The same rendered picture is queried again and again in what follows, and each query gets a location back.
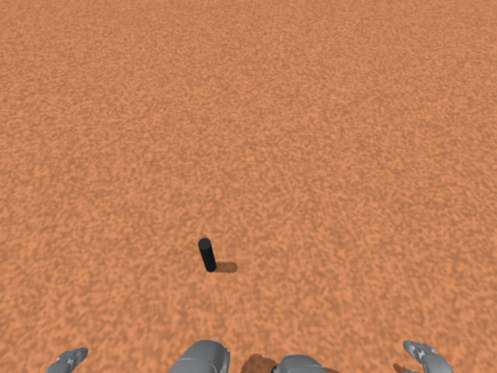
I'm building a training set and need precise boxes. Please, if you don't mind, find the right robot hand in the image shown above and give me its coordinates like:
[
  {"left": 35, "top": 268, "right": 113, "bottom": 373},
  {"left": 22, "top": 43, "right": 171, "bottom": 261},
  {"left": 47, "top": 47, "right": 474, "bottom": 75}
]
[{"left": 403, "top": 340, "right": 454, "bottom": 373}]

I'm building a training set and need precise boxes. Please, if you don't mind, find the left robot hand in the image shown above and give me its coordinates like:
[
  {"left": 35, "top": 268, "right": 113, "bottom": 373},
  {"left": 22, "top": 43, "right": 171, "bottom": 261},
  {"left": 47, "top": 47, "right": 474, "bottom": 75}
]
[{"left": 44, "top": 347, "right": 89, "bottom": 373}]

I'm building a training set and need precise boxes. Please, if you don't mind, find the can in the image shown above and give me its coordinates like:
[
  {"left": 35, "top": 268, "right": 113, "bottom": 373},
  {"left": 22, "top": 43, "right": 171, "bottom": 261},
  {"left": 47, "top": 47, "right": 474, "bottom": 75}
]
[{"left": 198, "top": 238, "right": 217, "bottom": 272}]

